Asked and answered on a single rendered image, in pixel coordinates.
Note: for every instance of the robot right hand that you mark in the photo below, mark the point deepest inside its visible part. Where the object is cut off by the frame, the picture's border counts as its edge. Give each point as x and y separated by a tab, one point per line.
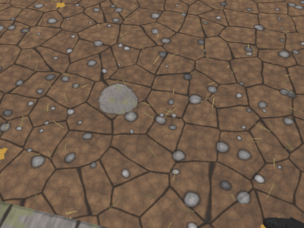
282	223

